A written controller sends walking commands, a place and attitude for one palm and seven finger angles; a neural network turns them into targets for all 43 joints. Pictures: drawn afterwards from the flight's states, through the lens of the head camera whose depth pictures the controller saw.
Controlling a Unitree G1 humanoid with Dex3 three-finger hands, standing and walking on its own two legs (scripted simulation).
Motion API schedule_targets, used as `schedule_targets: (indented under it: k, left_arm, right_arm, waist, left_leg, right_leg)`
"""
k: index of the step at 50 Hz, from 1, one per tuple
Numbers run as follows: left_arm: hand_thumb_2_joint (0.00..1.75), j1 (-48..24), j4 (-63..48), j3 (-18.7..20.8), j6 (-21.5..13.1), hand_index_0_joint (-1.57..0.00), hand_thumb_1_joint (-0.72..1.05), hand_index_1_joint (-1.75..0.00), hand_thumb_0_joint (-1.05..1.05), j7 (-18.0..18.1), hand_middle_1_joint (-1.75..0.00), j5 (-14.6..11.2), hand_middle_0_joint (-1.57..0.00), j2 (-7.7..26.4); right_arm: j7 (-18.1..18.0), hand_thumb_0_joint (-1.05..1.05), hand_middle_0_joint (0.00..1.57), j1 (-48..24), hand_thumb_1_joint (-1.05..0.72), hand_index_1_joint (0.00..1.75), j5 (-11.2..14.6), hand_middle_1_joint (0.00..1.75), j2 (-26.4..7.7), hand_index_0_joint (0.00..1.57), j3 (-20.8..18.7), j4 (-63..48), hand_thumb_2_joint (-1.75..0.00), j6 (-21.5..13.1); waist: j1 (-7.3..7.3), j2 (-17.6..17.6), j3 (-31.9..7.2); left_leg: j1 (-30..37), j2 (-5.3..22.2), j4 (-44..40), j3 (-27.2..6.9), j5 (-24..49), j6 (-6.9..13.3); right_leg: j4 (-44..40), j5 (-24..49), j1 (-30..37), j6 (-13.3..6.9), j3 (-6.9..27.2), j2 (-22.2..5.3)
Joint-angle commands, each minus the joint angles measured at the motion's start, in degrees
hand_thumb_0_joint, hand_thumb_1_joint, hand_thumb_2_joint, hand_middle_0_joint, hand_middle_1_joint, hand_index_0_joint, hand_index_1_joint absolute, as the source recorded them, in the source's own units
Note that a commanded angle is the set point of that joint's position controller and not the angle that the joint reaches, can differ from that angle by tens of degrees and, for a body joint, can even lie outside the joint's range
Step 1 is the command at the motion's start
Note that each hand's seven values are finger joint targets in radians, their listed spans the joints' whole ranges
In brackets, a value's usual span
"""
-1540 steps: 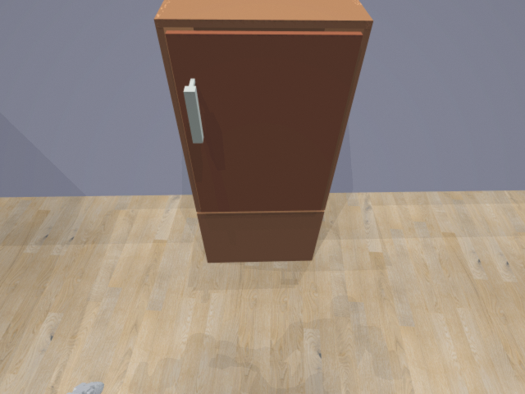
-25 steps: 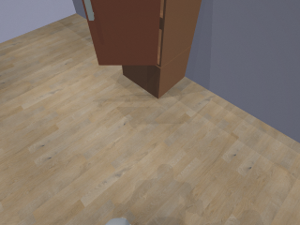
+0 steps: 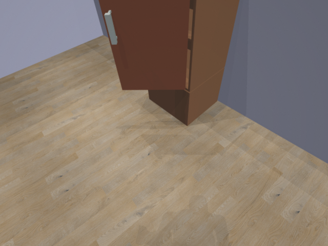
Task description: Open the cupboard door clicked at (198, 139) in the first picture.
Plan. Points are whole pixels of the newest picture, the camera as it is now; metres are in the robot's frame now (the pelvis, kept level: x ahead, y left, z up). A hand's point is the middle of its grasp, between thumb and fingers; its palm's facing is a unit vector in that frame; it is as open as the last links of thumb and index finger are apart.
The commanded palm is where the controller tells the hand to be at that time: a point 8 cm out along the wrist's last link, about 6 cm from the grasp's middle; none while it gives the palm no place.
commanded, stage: take the last steps up to it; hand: left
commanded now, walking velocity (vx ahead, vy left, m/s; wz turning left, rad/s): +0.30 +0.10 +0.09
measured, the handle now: (112, 27) +1.04 +0.32 +0.05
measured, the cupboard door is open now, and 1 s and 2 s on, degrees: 44 44 44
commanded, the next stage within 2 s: come to a stop and stand still in 1.10 s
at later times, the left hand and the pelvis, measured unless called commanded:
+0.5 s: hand out of the picture +0.09 +0.22 -0.18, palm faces +0.15 -0.98 -0.13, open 7.4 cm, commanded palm none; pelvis +0.17 +0.07 -0.01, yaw +2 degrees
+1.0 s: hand (113, 153) +0.44 +0.23 -0.14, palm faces +0.03 -0.98 -0.21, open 7.3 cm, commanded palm none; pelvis +0.35 +0.05 +0.01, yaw +0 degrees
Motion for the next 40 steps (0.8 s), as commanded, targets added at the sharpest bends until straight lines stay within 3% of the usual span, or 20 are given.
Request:
schedule_targets:
  k: [1,2,3,5,7,11,14,16,17,18,19,20,21,23,25,28,31,36,39,40]
  left_arm:
    - [0.9,8.33,0.63,1.8,-0.81,-0.2,0.9,-0.3,0.0,1.92,-0.3,-0.52,-0.2,7.64]
    - [0.9,8.09,0.71,1.3,-1.44,-0.2,0.9,-0.3,0.0,1.84,-0.3,-0.64,-0.2,5.79]
    - [0.9,8.9,1.37,1.19,-1.97,-0.2,0.9,-0.3,0.0,1.91,-0.3,-0.64,-0.2,4.57]
    - [0.9,10.72,3.11,0.95,-2.67,-0.2,0.9,-0.3,0.0,1.99,-0.3,-0.63,-0.2,4.7]
    - [0.9,11.99,4.34,0.99,-3.03,-0.2,0.9,-0.3,0.0,2.0,-0.3,-0.65,-0.2,5.55]
    - [0.9,13.46,6.32,1.07,-2.94,-0.2,0.9,-0.3,0.0,2.02,-0.3,-0.39,-0.2,6.73]
    - [0.9,14.07,7.68,1.13,-2.34,-0.2,0.9,-0.3,0.0,2.1,-0.3,-0.27,-0.2,7.34]
    - [0.9,12.84,7.85,1.6,-1.83,-0.2,0.9,-0.3,0.0,2.17,-0.3,-0.07,-0.2,8.06]
    - [0.9,12.16,7.84,1.78,-1.61,-0.2,0.9,-0.3,0.0,2.11,-0.3,-0.25,-0.2,8.23]
    - [0.9,11.47,7.79,1.91,-1.4,-0.2,0.9,-0.3,0.0,2.07,-0.3,-0.45,-0.2,8.05]
    - [0.9,11.97,7.23,1.59,-1.17,-0.2,0.9,-0.3,0.0,1.85,-0.3,-0.57,-0.2,6.43]
    - [0.9,14.68,6.07,1.29,-0.87,-0.2,0.9,-0.3,0.0,1.44,-0.3,-1.18,-0.2,2.96]
    - [0.9,10.38,3.29,0.81,-1.11,-0.2,0.9,-0.3,0.0,1.55,-0.3,-1.17,-0.2,2.19]
    - [0.9,6.51,2.66,1.01,-0.54,-0.2,0.9,-0.3,0.0,1.65,-0.3,-0.85,-0.2,1.94]
    - [0.9,7.25,3.86,1.44,0.2,-0.2,0.9,-0.3,0.0,0.77,-0.3,-0.08,-0.2,1.9]
    - [0.9,8.86,3.96,1.44,1.3,-0.2,0.9,-0.3,0.0,0.51,-0.3,0.03,-0.2,0.25]
    - [0.9,5.4,2.06,1.52,1.64,-0.2,0.9,-0.3,0.0,0.17,-0.3,-0.03,-0.2,0.75]
    - [0.9,-2.09,-1.3,1.23,1.35,-0.2,0.9,-0.3,0.0,-0.2,-0.3,-0.11,-0.2,2.25]
    - [0.9,-4.3,-2.4,1.12,1.13,-0.2,0.9,-0.3,0.0,-0.2,-0.3,-0.09,-0.2,3.04]
    - [0.9,-3.2,-2.3,1.22,0.85,-0.2,0.9,-0.3,0.0,-0.17,-0.3,-0.1,-0.2,3.54]
  right_arm:
    - [0.58,0.0,0.2,-6.94,-0.9,0.3,-0.47,0.3,-4.33,0.2,-1.88,-5.46,-0.9,-1.73]
    - [0.84,0.0,0.2,-5.32,-0.9,0.3,-0.51,0.3,-2.59,0.2,-1.52,-4.26,-0.9,-1.43]
    - [0.93,0.0,0.2,-4.05,-0.9,0.3,-0.62,0.3,-1.47,0.2,-1.31,-3.42,-0.9,-1.16]
    - [1.16,0.0,0.2,-3.63,-0.9,0.3,-0.3,0.3,-0.5,0.2,-1.22,-2.93,-0.9,-0.86]
    - [1.33,0.0,0.2,-5.05,-0.9,0.3,-0.21,0.3,-0.06,0.2,-1.1,-3.36,-0.9,-0.8]
    - [1.99,0.0,0.2,-10.55,-0.9,0.3,0.09,0.3,0.39,0.2,-0.8,-5.52,-0.9,-1.35]
    - [2.24,0.0,0.2,-14.44,-0.9,0.3,0.17,0.3,0.42,0.2,-0.62,-6.69,-0.9,-1.98]
    - [2.07,0.0,0.2,-13.24,-0.9,0.3,0.21,0.3,-0.35,0.2,-0.89,-6.75,-0.9,-2.46]
    - [1.76,0.0,0.2,-10.69,-0.9,0.3,0.05,0.3,-1.09,0.2,-1.0,-5.97,-0.9,-2.74]
    - [1.27,0.0,0.2,-5.16,-0.9,0.3,-0.25,0.3,-2.12,0.2,-1.32,-4.12,-0.9,-3.17]
    - [0.54,0.0,0.2,2.92,-0.9,0.3,-0.55,0.3,-5.99,0.2,-2.09,-1.82,-0.9,-3.56]
    - [-0.39,0.0,0.2,8.69,-0.9,0.3,-1.26,0.3,-12.82,0.2,-4.01,-0.98,-0.9,-3.76]
    - [-1.1,0.0,0.2,11.91,-0.9,0.3,-0.76,0.3,-14.59,0.2,-4.18,-0.56,-0.9,-3.09]
    - [-1.44,0.0,0.2,1.42,-0.9,0.3,-0.31,0.3,-10.61,0.2,-3.17,-3.56,-0.9,-3.26]
    - [-1.55,0.0,0.2,-3.24,-0.9,0.3,-0.48,0.3,-5.77,0.2,-1.85,-4.66,-0.9,-3.83]
    - [-1.71,0.0,0.2,-2.92,-0.9,0.3,-0.4,0.3,-3.82,0.2,-1.56,-4.44,-0.9,-4.87]
    - [-1.55,0.0,0.2,-2.15,-0.9,0.3,-0.39,0.3,-4.31,0.2,-1.5,-4.42,-0.9,-4.92]
    - [-1.08,0.0,0.2,0.33,-0.9,0.3,-0.59,0.3,-5.24,0.2,-1.45,-3.28,-0.9,-4.56]
    - [-0.95,0.0,0.2,1.36,-0.9,0.3,-0.81,0.3,-6.06,0.2,-1.45,-2.35,-0.9,-4.16]
    - [-0.89,0.0,0.2,1.05,-0.9,0.3,-0.85,0.3,-6.1,0.2,-1.39,-2.02,-0.9,-4.03]
  waist:
    - [2.14,-9.8,6.05]
    - [1.06,-7.99,4.96]
    - [0.67,-8.99,4.3]
    - [0.41,-8.84,2.75]
    - [0.58,-7.44,1.52]
    - [1.67,-9.63,2.84]
    - [2.5,-11.43,4.69]
    - [1.34,-12.51,4.76]
    - [-0.27,-11.07,3.77]
    - [-3.08,-8.88,1.17]
    - [-6.06,-2.5,-4.43]
    - [-7.05,13.4,-10.64]
    - [-8.05,12.45,-10.63]
    - [-4.48,10.15,-6.11]
    - [-1.34,6.08,-0.56]
    - [0.57,3.82,-1.28]
    - [0.7,2.06,0.13]
    - [-0.7,1.73,0.95]
    - [-0.84,1.7,1.91]
    - [-0.03,1.52,1.6]
  left_leg:
    - [-25.36,6.82,22.46,-3.57,9.66,-1.09]
    - [-22.61,7.05,21.1,-2.34,13.22,-1.85]
    - [-21.54,7.43,19.62,-1.23,14.67,-2.47]
    - [-21.64,7.55,16.05,0.54,15.81,-3.46]
    - [-22.09,7.71,12.2,1.72,16.29,-3.94]
    - [-20.59,7.27,1.04,4.58,17.02,-3.7]
    - [-16.31,5.73,-4.88,6.3,15.76,-2.63]
    - [-11.11,5.06,-8.49,6.47,13.39,-1.55]
    - [-5.84,3.38,-11.55,8.07,13.79,-1.16]
    - [3.31,1.75,-15.73,9.36,15.5,-0.69]
    - [15.33,5.26,-17.57,5.89,15.83,0.35]
    - [25.98,19.42,-20.4,-14.31,16.62,5.41]
    - [25.15,25.55,-26.85,-22.17,20.46,9.24]
    - [11.83,25.39,-31.46,-18.21,2.81,9.54]
    - [1.62,21.69,-34.09,-11.07,2.81,6.63]
    - [1.12,19.4,-35.35,-4.03,12.65,7.01]
    - [1.65,18.99,-36.88,-2.14,14.48,8.08]
    - [5.09,18.63,-36.0,-0.52,15.83,8.56]
    - [4.96,18.52,-33.19,-0.16,15.88,7.82]
    - [5.21,17.86,-30.75,0.25,16.54,7.06]
  right_leg:
    - [-28.64,-13.82,8.56,-5.35,24.26,-20.0]
    - [-27.82,-4.24,7.4,-3.73,17.01,-16.87]
    - [-27.0,4.16,7.64,-3.39,12.69,-15.5]
    - [-25.7,16.46,10.98,-3.51,8.01,-14.44]
    - [-24.56,23.3,13.56,-4.09,5.65,-14.4]
    - [-23.53,24.94,14.91,-4.53,2.88,-14.44]
    - [-22.49,24.53,13.77,-4.31,2.99,-15.16]
    - [-20.08,23.08,12.51,-4.17,2.83,-15.8]
    - [-16.66,24.86,11.14,-3.56,1.56,-14.53]
    - [-9.26,27.34,8.29,-2.66,-0.37,-12.6]
    - [3.28,22.3,3.51,-1.36,-2.01,-9.87]
    - [19.81,-3.48,-9.88,1.34,-4.96,-1.65]
    - [31.91,-16.45,-15.83,0.36,0.47,1.06]
    - [40.78,-9.73,-19.66,-0.42,5.65,-3.31]
    - [37.82,-3.47,-16.57,0.1,6.2,-5.17]
    - [31.5,0.79,-15.22,1.25,5.37,-5.09]
    - [22.73,3.74,-14.74,1.81,5.0,-5.11]
    - [7.93,5.26,-11.43,1.84,3.22,-3.63]
    - [2.17,3.65,-6.87,1.76,1.59,-2.17]
    - [-0.84,3.65,-4.26,1.56,0.95,-1.41]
